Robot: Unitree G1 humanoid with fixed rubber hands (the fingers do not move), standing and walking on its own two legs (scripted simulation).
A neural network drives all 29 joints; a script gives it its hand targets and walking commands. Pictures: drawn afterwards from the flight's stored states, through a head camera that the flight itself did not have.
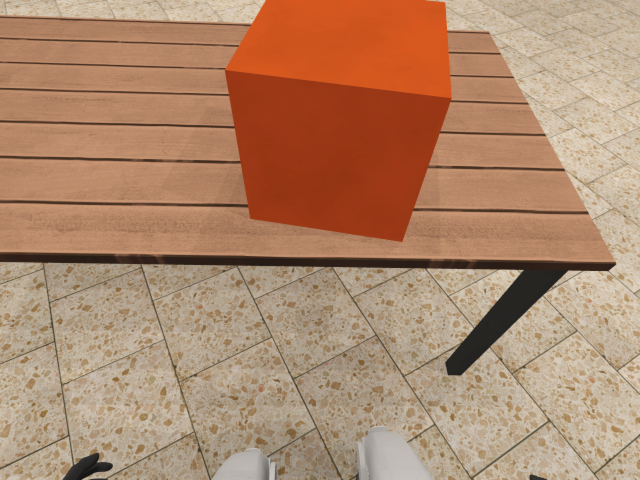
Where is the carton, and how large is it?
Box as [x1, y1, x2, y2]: [225, 0, 451, 241]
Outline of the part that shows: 266,0 225,69 250,218 401,241 451,98 444,2 428,0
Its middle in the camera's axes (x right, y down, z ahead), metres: +0.03 -0.19 +0.62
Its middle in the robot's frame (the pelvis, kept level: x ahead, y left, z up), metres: +0.62 -0.03 +0.08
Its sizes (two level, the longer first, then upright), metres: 0.259 0.250 0.269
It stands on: a table, 0.67 m high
